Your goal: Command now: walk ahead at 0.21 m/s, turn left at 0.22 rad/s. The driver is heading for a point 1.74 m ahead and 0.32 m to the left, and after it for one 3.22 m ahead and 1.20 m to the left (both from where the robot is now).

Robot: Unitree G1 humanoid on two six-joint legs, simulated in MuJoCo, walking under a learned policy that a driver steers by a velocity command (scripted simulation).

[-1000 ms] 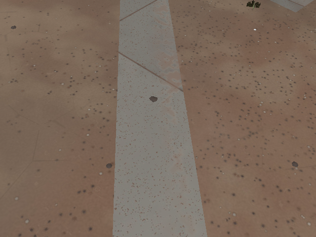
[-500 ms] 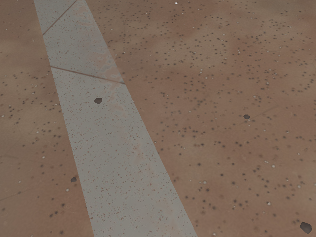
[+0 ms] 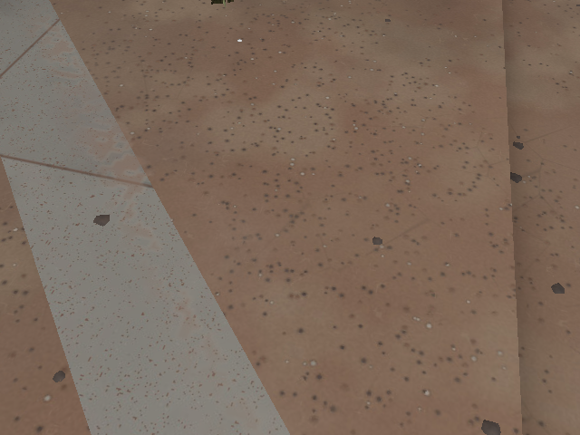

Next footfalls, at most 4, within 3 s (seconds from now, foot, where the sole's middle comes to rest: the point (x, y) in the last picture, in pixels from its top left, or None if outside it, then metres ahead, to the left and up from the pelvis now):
0.28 right None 0.14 -0.11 -0.78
0.74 left None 0.39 0.17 -0.78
1.30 right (235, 353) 0.71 0.13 -0.78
1.86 left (173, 316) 0.82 0.30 -0.78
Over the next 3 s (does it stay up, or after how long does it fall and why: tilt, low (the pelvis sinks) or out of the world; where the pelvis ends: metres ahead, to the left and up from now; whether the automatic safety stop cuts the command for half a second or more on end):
stays up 1.16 0.29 -0.01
